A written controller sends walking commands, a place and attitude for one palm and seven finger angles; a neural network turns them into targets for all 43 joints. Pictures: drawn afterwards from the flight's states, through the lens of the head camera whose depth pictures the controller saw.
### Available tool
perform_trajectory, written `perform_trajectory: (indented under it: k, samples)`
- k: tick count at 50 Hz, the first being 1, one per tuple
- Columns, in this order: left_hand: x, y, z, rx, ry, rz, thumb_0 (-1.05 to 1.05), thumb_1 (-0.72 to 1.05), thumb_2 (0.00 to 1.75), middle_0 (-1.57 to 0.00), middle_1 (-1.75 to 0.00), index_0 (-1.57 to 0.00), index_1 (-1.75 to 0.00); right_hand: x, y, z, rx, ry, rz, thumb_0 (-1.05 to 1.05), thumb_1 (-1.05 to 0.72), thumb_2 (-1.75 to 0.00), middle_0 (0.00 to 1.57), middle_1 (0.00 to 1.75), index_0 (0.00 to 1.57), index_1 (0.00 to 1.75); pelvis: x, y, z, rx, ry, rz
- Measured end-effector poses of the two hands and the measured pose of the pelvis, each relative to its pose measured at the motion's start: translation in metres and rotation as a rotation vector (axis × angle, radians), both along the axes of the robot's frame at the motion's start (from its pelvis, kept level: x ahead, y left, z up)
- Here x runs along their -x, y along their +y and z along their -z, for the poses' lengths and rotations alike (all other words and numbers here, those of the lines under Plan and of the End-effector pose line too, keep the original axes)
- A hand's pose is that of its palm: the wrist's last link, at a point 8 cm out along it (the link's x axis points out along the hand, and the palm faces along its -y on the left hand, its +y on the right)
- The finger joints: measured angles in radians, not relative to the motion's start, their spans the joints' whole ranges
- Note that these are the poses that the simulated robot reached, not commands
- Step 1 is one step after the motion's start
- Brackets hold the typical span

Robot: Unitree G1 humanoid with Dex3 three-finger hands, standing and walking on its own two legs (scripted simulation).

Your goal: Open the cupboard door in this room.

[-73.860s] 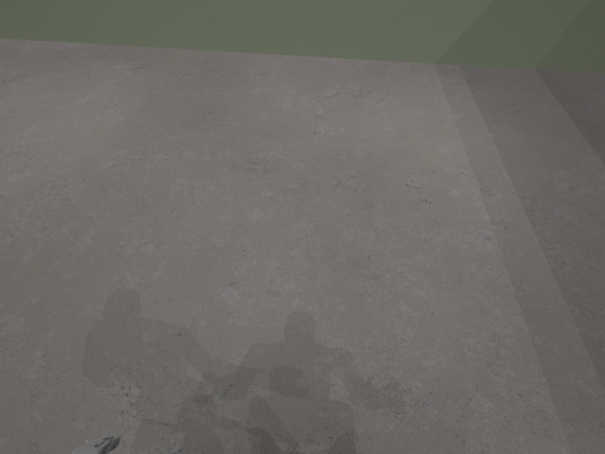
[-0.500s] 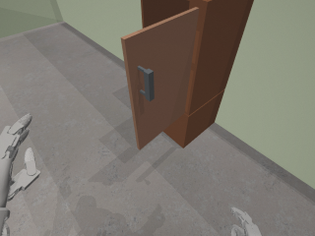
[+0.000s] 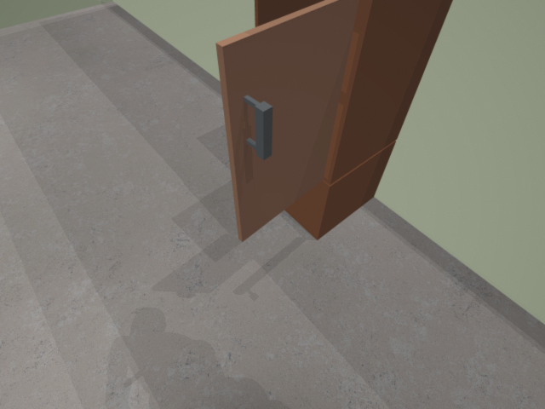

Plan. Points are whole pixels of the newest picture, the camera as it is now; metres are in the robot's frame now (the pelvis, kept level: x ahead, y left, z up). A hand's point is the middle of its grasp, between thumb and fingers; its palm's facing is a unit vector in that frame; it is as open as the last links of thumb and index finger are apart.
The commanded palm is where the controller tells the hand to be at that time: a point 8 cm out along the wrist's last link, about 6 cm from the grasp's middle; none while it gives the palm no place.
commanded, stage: let the arm hang, fingers relaxed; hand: left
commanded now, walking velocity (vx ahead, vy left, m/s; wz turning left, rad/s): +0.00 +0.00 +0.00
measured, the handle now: (256, 127) +0.61 +0.08 +0.05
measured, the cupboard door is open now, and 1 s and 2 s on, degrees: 94 94 94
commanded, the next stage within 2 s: look to check the result in 0.56 s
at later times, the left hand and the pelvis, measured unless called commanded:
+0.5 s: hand out of the picture +0.04 +0.16 -0.17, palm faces +0.01 -0.98 -0.21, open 7.3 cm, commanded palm none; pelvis +0.01 -0.01 +0.00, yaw -1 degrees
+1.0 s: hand out of the picture +0.00 +0.16 -0.17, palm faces +0.02 -0.98 -0.21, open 7.4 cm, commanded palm none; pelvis +0.02 -0.01 +0.00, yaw -1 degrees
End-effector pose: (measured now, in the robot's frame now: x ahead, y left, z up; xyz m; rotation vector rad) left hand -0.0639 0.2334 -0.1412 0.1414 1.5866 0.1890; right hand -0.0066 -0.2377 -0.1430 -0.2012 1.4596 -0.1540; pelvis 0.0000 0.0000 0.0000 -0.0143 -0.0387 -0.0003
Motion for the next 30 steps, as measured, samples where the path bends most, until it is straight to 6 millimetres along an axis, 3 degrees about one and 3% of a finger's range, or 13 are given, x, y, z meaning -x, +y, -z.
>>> perform_trajectory:
  k: [4,9,21,30]
  samples:
    - [-0.002,0.007,-0.006,-0.033,-0.006,0.007,0.01,0.92,0.90,-0.20,-0.30,-0.20,-0.30,0.004,0.013,0.007,-0.045,-0.001,0.016,0.01,-0.91,-0.90,0.20,0.30,0.20,0.30,0.001,0.000,0.000,-0.003,-0.003,0.003]
    - [-0.026,0.009,-0.007,-0.057,-0.072,0.028,0.01,0.91,0.90,-0.20,-0.30,-0.20,-0.30,0.000,0.023,0.013,-0.083,-0.024,0.028,0.01,-0.91,-0.90,0.20,0.30,0.20,0.30,0.001,-0.002,0.000,-0.009,-0.005,0.007]
    - [-0.091,-0.016,-0.001,-0.013,-0.238,0.070,0.00,0.91,0.90,-0.20,-0.30,-0.20,-0.30,-0.005,0.014,0.011,-0.071,-0.052,0.049,0.01,-0.92,-0.90,0.20,0.30,0.20,0.30,-0.006,-0.008,0.000,-0.015,-0.006,0.011]
    - [-0.092,-0.022,0.001,-0.005,-0.222,0.061,0.01,0.92,0.90,-0.20,-0.30,-0.20,-0.30,-0.007,0.010,0.009,-0.060,-0.041,0.053,0.00,-0.91,-0.90,0.19,0.30,0.20,0.30,-0.011,-0.012,0.000,-0.014,-0.005,0.012]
